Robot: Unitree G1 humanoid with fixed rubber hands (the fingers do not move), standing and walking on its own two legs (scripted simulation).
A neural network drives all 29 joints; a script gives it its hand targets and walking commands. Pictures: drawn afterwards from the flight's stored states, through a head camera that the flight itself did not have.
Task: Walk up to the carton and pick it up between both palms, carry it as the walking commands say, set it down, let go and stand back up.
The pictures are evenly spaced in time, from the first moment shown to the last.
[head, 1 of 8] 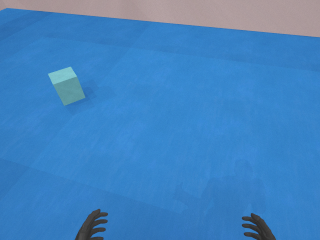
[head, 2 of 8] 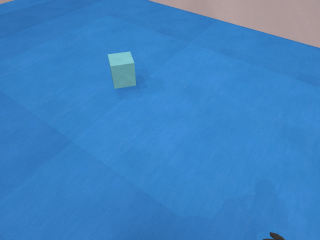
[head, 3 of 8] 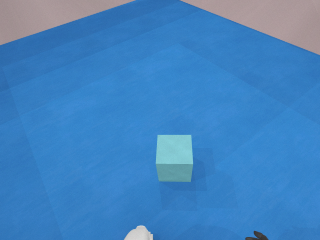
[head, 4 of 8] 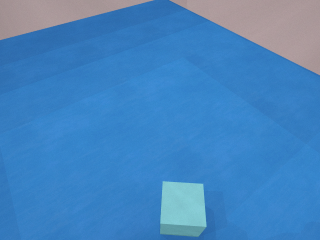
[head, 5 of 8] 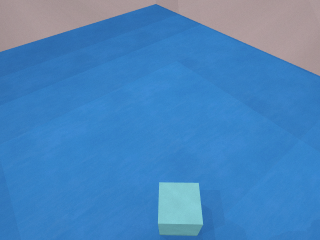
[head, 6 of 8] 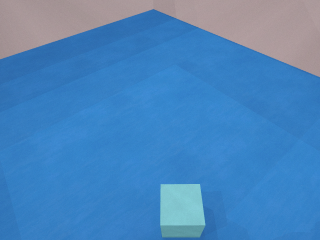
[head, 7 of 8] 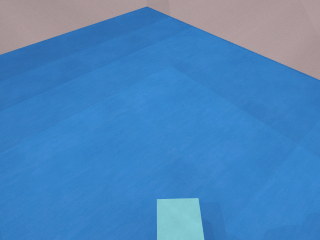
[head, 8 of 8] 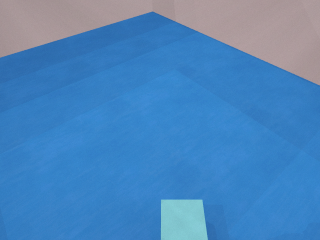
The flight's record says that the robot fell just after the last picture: no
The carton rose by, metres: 0.00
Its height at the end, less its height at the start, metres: +0.00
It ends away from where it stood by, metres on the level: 0.00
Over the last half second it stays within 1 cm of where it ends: yes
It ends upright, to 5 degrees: yes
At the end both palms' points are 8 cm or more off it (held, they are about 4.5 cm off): yes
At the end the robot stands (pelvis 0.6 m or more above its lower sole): yes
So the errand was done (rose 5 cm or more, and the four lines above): no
